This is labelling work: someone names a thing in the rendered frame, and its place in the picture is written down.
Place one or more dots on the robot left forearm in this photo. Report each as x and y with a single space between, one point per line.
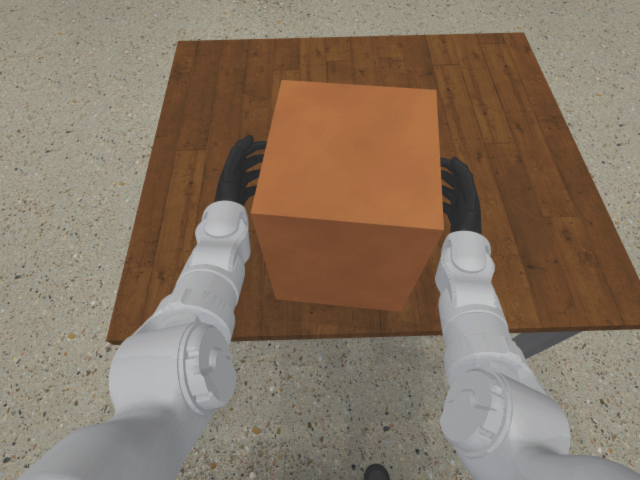
210 283

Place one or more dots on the left robot hand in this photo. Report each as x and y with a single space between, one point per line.
234 178

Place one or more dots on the left robot upper arm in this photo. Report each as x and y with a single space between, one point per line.
165 386

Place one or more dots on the table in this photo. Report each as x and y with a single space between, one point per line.
560 265

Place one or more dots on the robot right forearm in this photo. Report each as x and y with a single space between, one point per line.
473 324

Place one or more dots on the right robot upper arm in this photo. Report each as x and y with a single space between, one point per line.
502 429

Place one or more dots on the right robot hand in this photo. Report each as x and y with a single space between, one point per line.
464 212

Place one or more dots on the carton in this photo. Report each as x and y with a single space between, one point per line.
348 206

